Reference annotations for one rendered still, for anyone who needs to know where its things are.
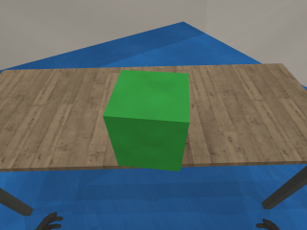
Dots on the table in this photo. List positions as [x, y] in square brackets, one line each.
[239, 115]

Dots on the carton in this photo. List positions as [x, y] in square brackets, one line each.
[147, 119]

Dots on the right robot hand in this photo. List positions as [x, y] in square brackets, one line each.
[267, 225]

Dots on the left robot hand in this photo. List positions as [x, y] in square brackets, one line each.
[45, 224]

